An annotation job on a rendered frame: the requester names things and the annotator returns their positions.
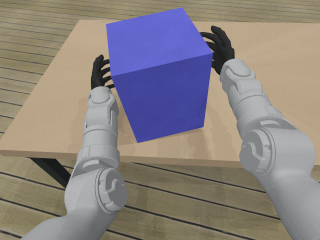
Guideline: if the right robot hand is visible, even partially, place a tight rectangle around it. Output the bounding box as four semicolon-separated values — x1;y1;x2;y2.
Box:
200;25;235;75

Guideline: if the carton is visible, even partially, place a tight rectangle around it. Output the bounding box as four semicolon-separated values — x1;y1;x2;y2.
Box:
106;7;213;143

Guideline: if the left robot hand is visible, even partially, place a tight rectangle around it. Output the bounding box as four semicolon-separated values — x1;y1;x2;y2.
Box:
91;54;115;90

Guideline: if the right robot forearm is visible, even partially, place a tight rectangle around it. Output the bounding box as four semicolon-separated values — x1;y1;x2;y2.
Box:
219;58;316;161

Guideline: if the left robot upper arm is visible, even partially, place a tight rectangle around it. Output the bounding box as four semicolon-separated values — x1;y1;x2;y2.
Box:
20;167;128;240

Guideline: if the left robot forearm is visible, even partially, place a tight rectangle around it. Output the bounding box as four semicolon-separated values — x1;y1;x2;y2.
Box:
64;86;120;203

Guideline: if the table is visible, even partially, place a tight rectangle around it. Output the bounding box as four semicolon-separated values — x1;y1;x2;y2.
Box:
0;20;320;189

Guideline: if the right robot upper arm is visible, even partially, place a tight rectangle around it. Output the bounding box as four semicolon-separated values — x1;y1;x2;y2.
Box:
239;127;320;240

